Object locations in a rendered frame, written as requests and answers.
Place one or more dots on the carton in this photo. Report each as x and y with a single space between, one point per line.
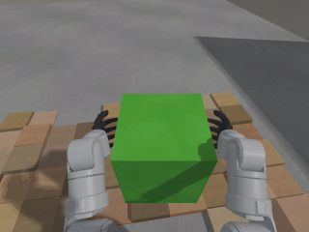
163 150

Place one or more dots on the right robot upper arm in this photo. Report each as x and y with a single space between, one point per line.
240 226

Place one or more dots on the robot left hand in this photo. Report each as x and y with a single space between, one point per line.
100 125

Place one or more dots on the robot left forearm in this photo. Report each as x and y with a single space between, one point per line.
86 181

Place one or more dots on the left robot upper arm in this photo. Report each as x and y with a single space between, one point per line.
94 225

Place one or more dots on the robot right hand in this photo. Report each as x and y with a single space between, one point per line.
224 125

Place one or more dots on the robot right forearm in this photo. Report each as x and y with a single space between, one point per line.
246 167

